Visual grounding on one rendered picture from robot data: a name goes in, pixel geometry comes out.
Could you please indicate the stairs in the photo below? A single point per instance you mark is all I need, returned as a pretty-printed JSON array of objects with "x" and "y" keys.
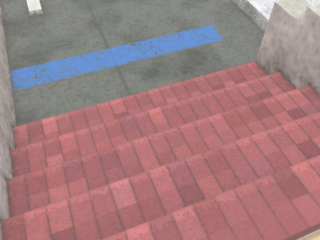
[{"x": 94, "y": 172}]

